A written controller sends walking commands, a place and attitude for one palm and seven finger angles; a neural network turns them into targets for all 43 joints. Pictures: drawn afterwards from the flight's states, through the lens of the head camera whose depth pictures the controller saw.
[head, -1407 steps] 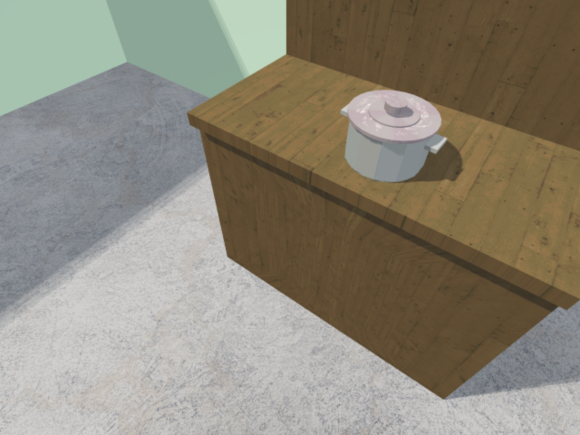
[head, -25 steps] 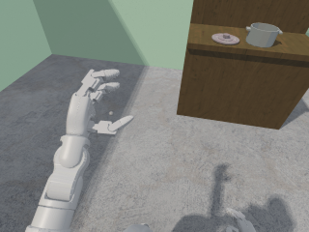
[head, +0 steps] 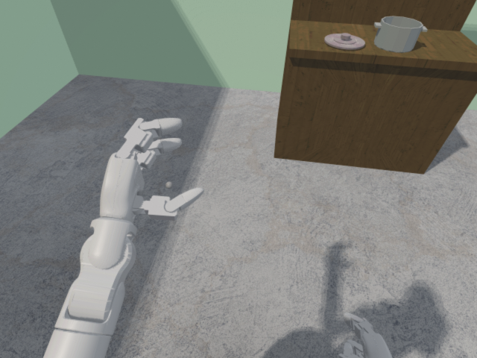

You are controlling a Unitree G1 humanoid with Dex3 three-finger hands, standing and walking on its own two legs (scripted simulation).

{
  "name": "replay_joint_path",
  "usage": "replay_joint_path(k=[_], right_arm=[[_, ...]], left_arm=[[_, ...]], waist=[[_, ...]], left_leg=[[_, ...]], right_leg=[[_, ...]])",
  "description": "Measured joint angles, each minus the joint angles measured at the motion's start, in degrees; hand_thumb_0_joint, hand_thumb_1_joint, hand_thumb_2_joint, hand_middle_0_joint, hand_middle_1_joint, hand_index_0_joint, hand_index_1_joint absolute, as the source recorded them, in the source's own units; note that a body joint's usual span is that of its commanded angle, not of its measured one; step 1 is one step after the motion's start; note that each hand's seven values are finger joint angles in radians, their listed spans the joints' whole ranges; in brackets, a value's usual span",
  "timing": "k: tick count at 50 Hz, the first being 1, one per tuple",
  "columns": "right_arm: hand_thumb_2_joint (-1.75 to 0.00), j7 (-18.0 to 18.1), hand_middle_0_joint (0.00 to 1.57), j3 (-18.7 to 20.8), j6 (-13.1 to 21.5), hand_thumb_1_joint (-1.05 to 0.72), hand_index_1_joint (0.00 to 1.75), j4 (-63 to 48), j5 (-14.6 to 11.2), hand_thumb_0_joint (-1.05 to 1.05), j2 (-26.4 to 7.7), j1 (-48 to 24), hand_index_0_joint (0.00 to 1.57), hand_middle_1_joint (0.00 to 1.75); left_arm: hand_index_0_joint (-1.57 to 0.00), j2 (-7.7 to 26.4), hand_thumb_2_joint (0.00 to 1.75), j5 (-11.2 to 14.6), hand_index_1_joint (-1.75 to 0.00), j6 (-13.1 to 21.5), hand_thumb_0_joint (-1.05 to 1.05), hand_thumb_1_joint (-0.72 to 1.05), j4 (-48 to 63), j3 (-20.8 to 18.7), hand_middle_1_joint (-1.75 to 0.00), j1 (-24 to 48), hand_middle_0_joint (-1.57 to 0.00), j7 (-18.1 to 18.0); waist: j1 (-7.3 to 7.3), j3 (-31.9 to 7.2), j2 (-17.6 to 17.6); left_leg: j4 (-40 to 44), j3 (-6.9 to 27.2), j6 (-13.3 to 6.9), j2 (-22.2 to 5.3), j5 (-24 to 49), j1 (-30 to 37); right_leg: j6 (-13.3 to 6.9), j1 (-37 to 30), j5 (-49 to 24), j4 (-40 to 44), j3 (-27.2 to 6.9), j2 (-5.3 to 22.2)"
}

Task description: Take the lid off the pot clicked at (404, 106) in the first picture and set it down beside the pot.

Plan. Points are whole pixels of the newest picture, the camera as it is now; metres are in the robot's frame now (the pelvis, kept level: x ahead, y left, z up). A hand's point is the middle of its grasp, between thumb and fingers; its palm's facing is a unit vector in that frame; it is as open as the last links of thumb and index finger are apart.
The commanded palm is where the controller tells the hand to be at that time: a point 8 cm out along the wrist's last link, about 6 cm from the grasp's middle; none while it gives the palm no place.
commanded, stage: stand still and regain balance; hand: left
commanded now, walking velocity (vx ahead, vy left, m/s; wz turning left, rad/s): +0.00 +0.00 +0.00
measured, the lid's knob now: (345, 36) +1.58 -0.40 -0.01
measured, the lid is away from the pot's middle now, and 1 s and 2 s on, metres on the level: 0.25 0.25 0.25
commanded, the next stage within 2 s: draw the hand back to the body in 0.86 s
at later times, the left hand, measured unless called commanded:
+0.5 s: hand (141, 215) +0.24 +0.15 +0.19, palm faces +0.06 -0.98 -0.18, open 10.7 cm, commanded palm +0.22 +0.20 +0.19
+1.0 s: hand (123, 213) +0.24 +0.18 +0.19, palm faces +0.10 -0.98 -0.16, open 10.8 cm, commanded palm +0.21 +0.21 +0.19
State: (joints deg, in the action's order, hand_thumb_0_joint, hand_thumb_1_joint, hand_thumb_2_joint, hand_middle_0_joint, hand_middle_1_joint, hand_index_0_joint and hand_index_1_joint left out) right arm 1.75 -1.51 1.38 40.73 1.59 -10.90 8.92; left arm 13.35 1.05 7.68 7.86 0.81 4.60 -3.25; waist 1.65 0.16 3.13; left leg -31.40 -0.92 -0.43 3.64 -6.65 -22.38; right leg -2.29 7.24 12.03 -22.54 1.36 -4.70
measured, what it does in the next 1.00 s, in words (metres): steps on the spot: left foot, then right foot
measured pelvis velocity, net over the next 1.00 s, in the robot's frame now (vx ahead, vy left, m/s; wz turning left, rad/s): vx -0.07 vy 0.03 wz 0.01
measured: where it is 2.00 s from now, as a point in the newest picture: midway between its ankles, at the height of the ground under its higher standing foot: outside the picture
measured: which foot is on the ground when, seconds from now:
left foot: up 0.00-0.04, down 0.06-1.00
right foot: down 0.00-0.10, up 0.12-0.32, down 0.34-1.00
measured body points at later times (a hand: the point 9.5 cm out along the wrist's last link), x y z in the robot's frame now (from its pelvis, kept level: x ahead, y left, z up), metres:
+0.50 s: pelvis -0.05 +0.03 +0.00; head -0.07 +0.03 +0.45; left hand +0.23 +0.21 +0.19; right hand +0.12 -0.19 -0.09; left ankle +0.06 +0.06 -0.74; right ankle -0.05 -0.09 -0.74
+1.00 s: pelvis -0.07 +0.03 +0.01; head -0.07 +0.05 +0.46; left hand +0.23 +0.23 +0.20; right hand +0.09 -0.19 -0.08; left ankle +0.02 +0.08 -0.74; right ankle -0.06 -0.09 -0.73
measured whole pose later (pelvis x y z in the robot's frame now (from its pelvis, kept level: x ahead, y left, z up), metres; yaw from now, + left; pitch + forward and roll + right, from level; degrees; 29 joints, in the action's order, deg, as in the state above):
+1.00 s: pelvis -0.07 +0.03 +0.01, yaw +1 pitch -2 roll -2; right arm 3.4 -1.9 2.1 38.4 1.1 -10.8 10.8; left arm 14.8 1.2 5.8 9.9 -0.3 5.4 -5.3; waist 0.0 0.9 -0.2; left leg -18.6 -2.8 -5.2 3.4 -2.8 -14.9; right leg -1.7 11.3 17.8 -27.5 -1.4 -3.1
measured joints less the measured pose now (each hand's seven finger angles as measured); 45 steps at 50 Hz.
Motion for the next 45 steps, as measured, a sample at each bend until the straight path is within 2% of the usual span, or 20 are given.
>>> replay_joint_path(k=[1, 3, 4, 6, 7, 9, 11, 17, 18, 20, 23, 26, 28, 31, 33, 36, 39, 40, 43, 45], right_arm=[[-0.90, 0.1, 0.21, -0.1, -0.1, -0.91, 0.30, 0.1, -0.1, 0.01, 0.1, 0.3, 0.21, 0.30], [-0.90, 0.4, 0.21, -0.1, 0.1, -0.91, 0.30, -0.3, -0.4, 0.01, -0.1, 1.4, 0.21, 0.30], [-0.90, 0.5, 0.21, 0.1, 0.5, -0.91, 0.30, -0.4, -0.5, 0.01, -0.5, 1.8, 0.21, 0.30], [-0.90, 0.6, 0.21, 0.4, 1.1, -0.91, 0.30, -0.3, -0.7, 0.01, -0.8, 1.4, 0.20, 0.30], [-0.90, 0.7, 0.21, 0.4, 1.3, -0.91, 0.30, -0.2, -0.7, 0.01, -1.0, 1.0, 0.20, 0.30], [-0.90, 0.9, 0.20, 0.5, 1.6, -0.91, 0.30, -0.2, -0.5, 0.01, -1.0, 0.6, 0.20, 0.30], [-0.90, 1.0, 0.20, 0.4, 1.6, -0.91, 0.30, -0.5, -0.4, 0.01, -0.8, 0.8, 0.20, 0.30], [-0.90, 0.9, 0.20, -0.4, 1.1, -0.91, 0.30, -2.1, -0.1, 0.01, 0.4, 2.0, 0.20, 0.30], [-0.90, 0.8, 0.20, -0.5, 1.0, -0.91, 0.30, -2.1, 0.0, 0.01, 0.4, 1.7, 0.20, 0.30], [-0.90, 0.8, 0.20, -0.4, 0.6, -0.91, 0.30, -2.0, 0.1, 0.01, 0.2, 1.0, 0.20, 0.30], [-0.90, 0.7, 0.21, -0.4, 0.3, -0.91, 0.30, -1.8, -0.1, 0.01, 0.0, 0.8, 0.20, 0.30], [-0.90, 0.9, 0.21, -0.4, 0.1, -0.91, 0.30, -1.5, -0.4, 0.01, 0.0, 0.7, 0.21, 0.30], [-0.90, 1.2, 0.21, -0.3, -0.1, -0.91, 0.30, -1.2, -0.5, 0.01, 0.1, 0.7, 0.21, 0.30], [-0.90, 1.7, 0.21, -0.2, -0.2, -0.91, 0.30, -1.6, -0.3, 0.01, 0.3, 0.7, 0.21, 0.30], [-0.90, 1.6, 0.21, 0.0, -0.2, -0.91, 0.30, -2.4, -0.2, 0.01, 0.3, 0.9, 0.20, 0.30], [-0.90, 1.0, 0.21, 0.4, -0.5, -0.91, 0.30, -3.1, -0.1, 0.01, -0.5, 0.9, 0.20, 0.30], [-0.90, 0.7, 0.21, 0.5, -1.0, -0.91, 0.30, -2.4, -0.5, 0.01, -1.2, 1.7, 0.20, 0.30], [-0.90, 0.7, 0.21, 0.5, -1.2, -0.91, 0.30, -2.1, -0.7, 0.01, -1.3, 2.1, 0.20, 0.30], [-0.90, 1.1, 0.20, 0.6, -1.1, -0.91, 0.30, -0.9, -1.2, 0.01, -1.2, 2.5, 0.20, 0.30], [-0.90, 1.4, 0.20, 0.2, -0.8, -0.91, 0.30, -0.7, -1.1, 0.01, -0.9, 2.2, 0.20, 0.30]], left_arm=[[-0.34, 0.0, 0.69, -0.1, -0.80, 0.3, 0.00, 0.07, -0.2, 0.0, -0.80, -0.5, -0.35, 0.0], [-0.35, -0.3, 0.69, -0.3, -0.80, 0.8, 0.00, 0.06, 0.0, 0.2, -0.80, -0.9, -0.35, -0.3], [-0.35, -0.5, 0.69, -0.3, -0.80, 0.9, 0.00, 0.06, 0.2, 0.3, -0.80, -0.6, -0.35, -0.6], [-0.35, -0.2, 0.69, -0.2, -0.80, 1.0, 0.00, 0.06, 0.7, 0.3, -0.80, 0.7, -0.35, -1.0], [-0.35, 0.1, 0.69, -0.1, -0.80, 1.1, 0.00, 0.06, 0.9, 0.0, -0.80, 1.3, -0.35, -1.2], [-0.35, 0.8, 0.69, 0.2, -0.80, 0.8, 0.00, 0.06, 1.3, -0.8, -0.80, 2.2, -0.35, -1.5], [-0.34, 1.1, 0.69, 0.3, -0.80, 0.5, 0.00, 0.06, 2.0, -1.5, -0.80, 2.6, -0.35, -1.6], [-0.34, 0.8, 0.69, 0.3, -0.80, -0.3, 0.00, 0.07, 3.8, -1.5, -0.80, 0.3, -0.34, -1.6], [-0.34, 0.4, 0.69, 0.2, -0.80, -0.3, 0.00, 0.07, 3.5, -1.3, -0.80, 0.1, -0.34, -1.5], [-0.34, -0.3, 0.69, 0.1, -0.80, -0.6, 0.00, 0.07, 2.4, -0.4, -0.80, -0.2, -0.34, -1.3], [-0.34, -0.6, 0.69, -0.4, -0.80, -0.5, 0.00, 0.07, 1.6, 0.6, -0.80, -0.7, -0.35, -1.0], [-0.34, -0.2, 0.69, -0.4, -0.80, 0.0, 0.00, 0.07, 1.2, 0.7, -0.80, -0.3, -0.35, -1.0], [-0.34, 0.1, 0.69, 0.0, -0.80, -0.2, 0.00, 0.06, 0.5, 0.2, -0.80, 0.2, -0.35, -1.2], [-0.35, 0.7, 0.69, 0.6, -0.80, -1.5, 0.00, 0.06, 0.2, -0.8, -0.80, 1.4, -0.35, -1.5], [-0.34, 1.1, 0.69, 0.6, -0.80, -2.1, 0.00, 0.07, 1.3, -1.4, -0.80, 1.9, -0.35, -1.4], [-0.34, 0.7, 0.69, 0.4, -0.80, -1.5, 0.00, 0.07, 3.5, -1.7, -0.80, 1.4, -0.35, -1.2], [-0.34, -0.3, 0.69, -0.2, -0.80, -0.4, 0.00, 0.07, 4.9, -0.9, -0.80, -0.7, -0.35, -0.9], [-0.34, -0.5, 0.69, -0.3, -0.80, -0.1, 0.00, 0.07, 4.8, -0.6, -0.80, -1.3, -0.35, -0.8], [-0.34, -0.8, 0.69, -0.3, -0.80, 0.4, 0.00, 0.07, 2.4, 0.3, -0.80, -0.7, -0.35, -1.0], [-0.34, -0.2, 0.69, -0.1, -0.80, 0.1, 0.00, 0.06, 0.9, -0.2, -0.80, -0.4, -0.35, -1.4]], waist=[[0.01, -0.4, -0.7], [-0.29, -1.1, -1.6], [-0.71, -1.1, -1.8], [-0.77, 0.3, -3.2], [-0.73, 0.9, -3.5], [-1.08, 1.6, -3.2], [-1.31, 1.7, -2.8], [-0.66, -0.1, -2.9], [-0.47, -0.1, -2.6], [-0.61, 0.5, -1.2], [-0.79, 0.6, -0.1], [-1.12, 0.6, 0.1], [-1.22, 0.4, -0.7], [-1.51, 0.3, -1.6], [-1.60, 0.5, -2.4], [-2.10, 1.2, -1.6], [-1.63, 0.1, -0.8], [-1.50, -0.6, -0.8], [-1.54, -0.7, -2.2], [-1.31, -0.5, -3.2]], left_leg=[[-2.9, 0.3, -0.1, -0.3, -0.9, 0.3], [-1.0, 1.1, -0.7, -1.5, -2.4, 4.1], [2.0, 1.2, -2.2, -1.3, -5.5, 5.8], [4.8, 0.3, -5.3, 0.0, -2.4, 6.4], [6.3, -0.2, -5.6, 0.3, -0.4, 6.7], [9.7, -0.5, -5.1, 0.4, 2.4, 7.6], [12.8, -0.3, -4.8, 0.3, 3.8, 8.2], [16.1, -1.4, -3.4, 0.9, 6.4, 7.4], [15.7, -1.7, -3.1, 0.8, 6.7, 6.8], [14.4, -1.4, -2.6, 0.4, 6.2, 6.2], [10.5, -1.1, -2.7, -0.5, 2.9, 4.4], [8.3, -1.1, -3.8, -1.2, 3.4, 3.8], [9.8, -1.3, -4.7, -0.9, 4.3, 4.6], [14.2, -1.3, -3.4, 0.2, 4.5, 5.9], [15.5, -1.7, -2.5, 0.8, 3.8, 5.9], [11.6, -2.0, -1.6, 0.4, 0.7, 3.7], [3.5, -0.7, -1.1, -1.1, -2.0, 2.0], [2.2, 0.0, -1.1, -1.7, -2.3, 2.8], [3.9, -0.5, -4.8, -1.2, -0.1, 4.4], [6.7, -1.7, -5.4, -0.7, 0.7, 5.7]], right_leg=[[0.1, 0.4, 0.2, -0.4, -0.2, 0.1], [0.5, 1.2, 0.6, -1.4, -0.2, 0.1], [0.9, 1.8, 0.9, -2.3, 0.0, 0.3], [1.4, 3.2, 2.8, -4.7, -0.9, 1.4], [1.4, 4.6, 5.0, -7.4, -2.0, 1.4], [1.3, 7.1, 7.2, -12.9, -3.5, 1.0], [1.3, 7.9, 7.3, -14.3, -3.4, 0.9], [0.4, 1.4, 5.8, -1.3, -2.0, 2.1], [0.4, 0.9, 3.2, 0.6, -2.1, 2.0], [0.9, 0.3, -0.9, 2.3, -1.5, 1.7], [1.6, -0.2, -1.9, 3.1, -0.7, 1.0], [1.8, 0.1, -1.0, 1.5, -0.4, 0.4], [1.6, 1.2, 2.5, -1.1, -0.8, 0.6], [0.6, 3.1, 6.7, -4.4, -1.7, 0.7], [0.2, 2.2, 6.3, -2.0, -1.6, 1.0], [0.1, 1.3, -1.4, 1.2, -0.4, 1.0], [0.4, 1.4, -1.3, 0.6, 0.0, 0.0], [0.5, 1.6, -0.7, 0.0, 0.0, -0.5], [1.1, 1.6, 0.6, -1.5, -0.1, 0.2], [1.3, 3.0, 3.9, -4.2, -1.5, 0.7]])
